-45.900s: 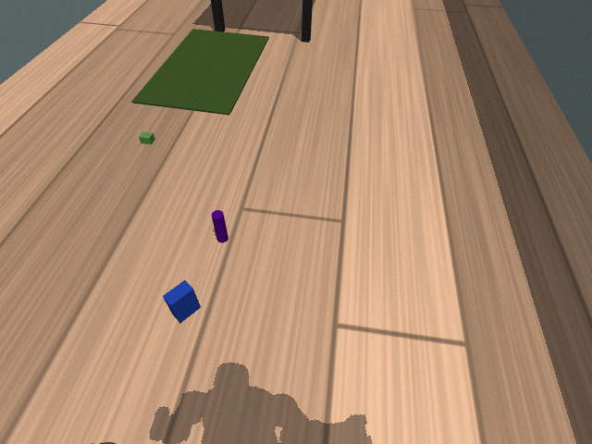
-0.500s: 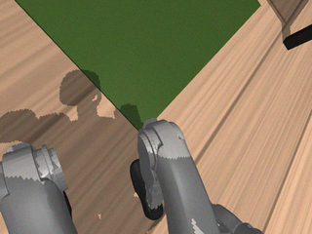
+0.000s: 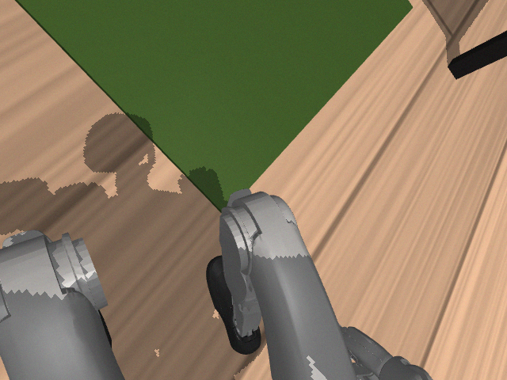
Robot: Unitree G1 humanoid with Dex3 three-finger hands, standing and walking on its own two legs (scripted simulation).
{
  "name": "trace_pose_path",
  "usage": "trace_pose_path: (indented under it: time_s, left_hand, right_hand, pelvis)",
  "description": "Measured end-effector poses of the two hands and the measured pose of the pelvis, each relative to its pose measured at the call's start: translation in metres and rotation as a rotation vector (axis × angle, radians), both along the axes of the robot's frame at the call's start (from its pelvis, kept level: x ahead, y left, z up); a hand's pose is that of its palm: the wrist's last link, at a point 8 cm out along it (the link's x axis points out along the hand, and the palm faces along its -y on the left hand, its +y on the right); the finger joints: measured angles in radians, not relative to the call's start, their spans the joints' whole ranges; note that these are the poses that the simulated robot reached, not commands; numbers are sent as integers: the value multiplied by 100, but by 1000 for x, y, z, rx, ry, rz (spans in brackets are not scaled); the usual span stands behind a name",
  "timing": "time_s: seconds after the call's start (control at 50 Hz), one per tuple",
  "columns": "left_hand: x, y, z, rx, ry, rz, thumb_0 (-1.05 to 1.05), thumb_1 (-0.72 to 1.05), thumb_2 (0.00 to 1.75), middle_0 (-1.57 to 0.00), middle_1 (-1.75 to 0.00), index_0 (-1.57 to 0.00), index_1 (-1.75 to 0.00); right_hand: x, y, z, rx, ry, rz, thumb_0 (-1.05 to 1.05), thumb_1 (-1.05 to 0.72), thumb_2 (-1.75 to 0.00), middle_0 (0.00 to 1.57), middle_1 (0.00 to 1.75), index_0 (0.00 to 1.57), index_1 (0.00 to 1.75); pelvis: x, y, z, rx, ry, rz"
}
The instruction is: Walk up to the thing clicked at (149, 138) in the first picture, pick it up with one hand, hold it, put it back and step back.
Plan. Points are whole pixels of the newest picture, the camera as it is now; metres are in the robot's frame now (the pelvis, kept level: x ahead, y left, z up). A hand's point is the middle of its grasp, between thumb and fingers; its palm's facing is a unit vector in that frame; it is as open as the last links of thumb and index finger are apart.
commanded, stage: open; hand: left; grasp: from above
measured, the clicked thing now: out of the picture +0.38 +0.37 -0.27
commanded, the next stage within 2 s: withdraw in 0.52 s
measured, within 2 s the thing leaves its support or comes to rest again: neither
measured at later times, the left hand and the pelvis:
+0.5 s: hand out of the picture +0.36 +0.37 -0.25, palm faces -0.31 -0.33 -0.89, open 12.4 cm; pelvis +0.00 +0.00 +0.00, yaw +0 degrees
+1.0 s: hand out of the picture +0.36 +0.38 -0.15, palm faces -0.30 -0.20 -0.93, open 13.5 cm; pelvis +0.00 +0.00 +0.02, yaw +2 degrees
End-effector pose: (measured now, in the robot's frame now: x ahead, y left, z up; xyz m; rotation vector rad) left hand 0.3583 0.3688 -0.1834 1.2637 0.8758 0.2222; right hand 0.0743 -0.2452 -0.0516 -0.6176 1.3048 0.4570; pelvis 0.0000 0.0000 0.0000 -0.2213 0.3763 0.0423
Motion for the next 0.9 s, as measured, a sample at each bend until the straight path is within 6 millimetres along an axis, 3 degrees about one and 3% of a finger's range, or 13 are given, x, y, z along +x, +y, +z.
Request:
trace_pose_path:
  time_s: [0.18,0.42,0.7,0.8,0.9]
  left_hand:
    - [-2,-2,-1,-5,4,1,1,5,51,-76,-51,-61,-44]
    - [4,5,-4,8,2,4,0,-16,70,-46,-63,-42,-63]
    - [4,5,-5,-3,-12,1,0,-34,87,-25,-79,-24,-80]
    - [7,7,6,4,-45,-29,0,-34,87,-22,-83,-22,-83]
    - [13,8,39,19,-114,-123,0,-35,88,-18,-88,-20,-86]
  right_hand:
    - [-2,0,3,-3,-7,1,0,-89,-89,20,30,20,30]
    - [-7,-2,10,-22,12,-6,0,-88,-89,20,30,20,30]
    - [-4,3,9,-5,11,-1,0,-88,-89,20,30,20,30]
    - [-1,0,8,-5,6,-19,0,-88,-89,20,30,20,30]
    - [14,-2,3,15,-19,-67,0,-88,-89,21,30,20,30]
  pelvis:
    - [-2,0,1,-1,-9,1]
    - [-1,2,2,-11,0,-1]
    - [-1,3,3,-17,-1,1]
    - [0,2,5,-16,11,3]
    - [3,1,10,-9,51,11]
